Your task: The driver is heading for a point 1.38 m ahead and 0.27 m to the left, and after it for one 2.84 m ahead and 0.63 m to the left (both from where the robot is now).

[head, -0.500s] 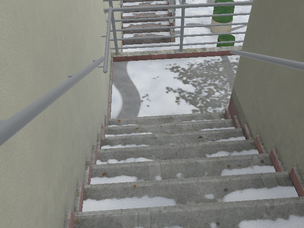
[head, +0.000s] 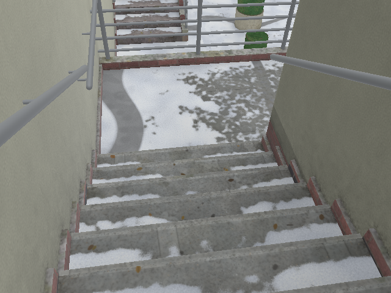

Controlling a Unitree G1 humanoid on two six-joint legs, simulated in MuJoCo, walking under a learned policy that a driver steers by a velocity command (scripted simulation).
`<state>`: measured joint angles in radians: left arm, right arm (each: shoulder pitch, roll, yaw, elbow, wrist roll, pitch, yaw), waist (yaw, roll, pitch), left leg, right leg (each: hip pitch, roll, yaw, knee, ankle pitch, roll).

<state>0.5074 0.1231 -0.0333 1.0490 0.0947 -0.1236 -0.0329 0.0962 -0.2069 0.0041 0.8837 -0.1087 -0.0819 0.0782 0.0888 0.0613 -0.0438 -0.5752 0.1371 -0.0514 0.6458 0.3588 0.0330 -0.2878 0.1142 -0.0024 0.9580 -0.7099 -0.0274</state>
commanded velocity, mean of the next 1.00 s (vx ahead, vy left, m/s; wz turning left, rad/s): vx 0.50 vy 0.00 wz -0.05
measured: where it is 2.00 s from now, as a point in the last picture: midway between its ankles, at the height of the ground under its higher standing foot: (196, 222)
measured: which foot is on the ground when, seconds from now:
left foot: up 0.00-0.04, down 0.06-0.60, up 0.62-1.00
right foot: down 0.00-0.08, up 0.10-0.56, down 0.58-1.00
